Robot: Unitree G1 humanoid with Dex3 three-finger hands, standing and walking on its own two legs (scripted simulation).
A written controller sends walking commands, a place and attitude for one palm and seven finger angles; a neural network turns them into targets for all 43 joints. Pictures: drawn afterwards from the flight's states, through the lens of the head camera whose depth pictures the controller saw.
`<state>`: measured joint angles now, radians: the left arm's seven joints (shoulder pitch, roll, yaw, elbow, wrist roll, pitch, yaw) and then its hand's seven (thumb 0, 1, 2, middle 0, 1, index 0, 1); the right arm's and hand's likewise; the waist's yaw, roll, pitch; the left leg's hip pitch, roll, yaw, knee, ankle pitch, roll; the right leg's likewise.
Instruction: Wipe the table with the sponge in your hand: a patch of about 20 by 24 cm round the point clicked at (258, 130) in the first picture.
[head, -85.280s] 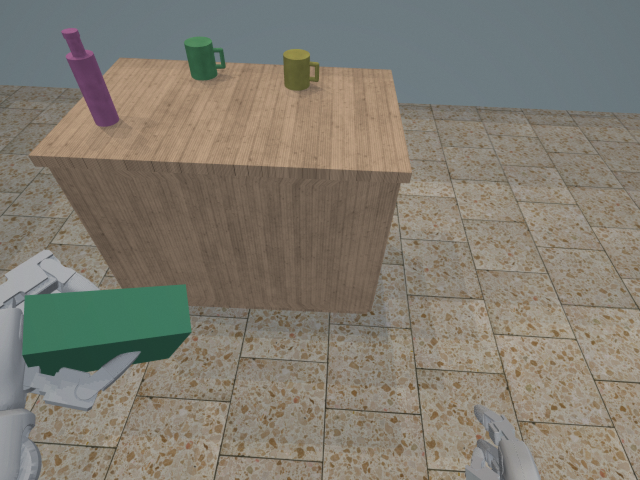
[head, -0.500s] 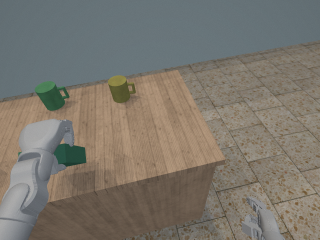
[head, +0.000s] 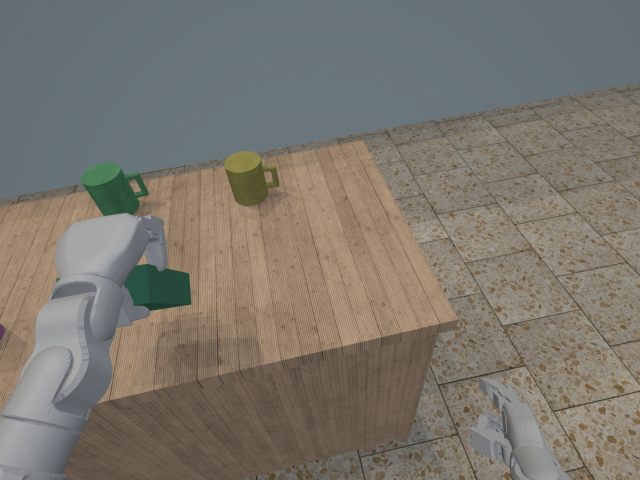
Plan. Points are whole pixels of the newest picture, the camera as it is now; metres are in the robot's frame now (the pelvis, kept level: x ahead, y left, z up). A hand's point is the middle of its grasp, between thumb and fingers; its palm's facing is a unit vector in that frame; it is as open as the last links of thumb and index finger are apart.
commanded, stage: lift the sponge slowly off the table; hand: left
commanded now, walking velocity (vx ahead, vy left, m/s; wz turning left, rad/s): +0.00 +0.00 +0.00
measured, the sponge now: (138, 293) +0.30 +0.31 +0.07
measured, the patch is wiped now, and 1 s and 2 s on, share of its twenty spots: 0.95 0.95 0.95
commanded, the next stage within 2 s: bring the sponge back beside the body in 0.20 s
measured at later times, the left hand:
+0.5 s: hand (136, 274) +0.28 +0.27 +0.14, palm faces +0.07 -0.03 -1.00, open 8.4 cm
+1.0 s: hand (102, 307) +0.24 +0.29 +0.13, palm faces +0.09 -0.05 -0.99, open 8.4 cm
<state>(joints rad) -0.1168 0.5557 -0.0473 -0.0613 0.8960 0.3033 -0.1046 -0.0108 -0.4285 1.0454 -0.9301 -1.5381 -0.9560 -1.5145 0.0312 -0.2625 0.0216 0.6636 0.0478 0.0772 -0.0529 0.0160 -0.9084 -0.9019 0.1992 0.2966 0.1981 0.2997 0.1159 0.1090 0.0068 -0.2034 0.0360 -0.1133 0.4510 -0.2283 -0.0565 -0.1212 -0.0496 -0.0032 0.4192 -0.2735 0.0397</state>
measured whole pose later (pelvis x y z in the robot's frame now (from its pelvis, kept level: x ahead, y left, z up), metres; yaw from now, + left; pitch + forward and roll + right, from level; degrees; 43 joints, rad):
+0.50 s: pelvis +0.00 -0.01 +0.00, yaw +0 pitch -1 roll -1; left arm -0.06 0.57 -0.03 -0.15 0.89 0.27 -0.10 -0.01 -0.43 1.05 -0.93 -1.53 -0.96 -1.51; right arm 0.05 -0.26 0.02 0.64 0.04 0.08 -0.05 0.02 -0.91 -0.90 0.20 0.30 0.20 0.30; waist 0.12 0.11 0.01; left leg -0.20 0.05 -0.11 0.45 -0.24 -0.07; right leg -0.12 -0.04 0.00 0.43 -0.28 0.03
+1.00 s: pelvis +0.00 -0.01 +0.00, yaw -1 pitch -2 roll -1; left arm 0.11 0.58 0.04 -0.24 0.86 0.31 -0.05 -0.01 -0.43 1.06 -0.93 -1.53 -0.95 -1.52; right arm 0.04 -0.26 0.01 0.64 0.04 0.08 -0.05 0.02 -0.91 -0.90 0.20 0.30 0.20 0.30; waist 0.14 0.11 0.01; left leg -0.20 0.05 -0.11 0.48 -0.25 -0.07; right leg -0.12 -0.03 0.00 0.44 -0.29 0.03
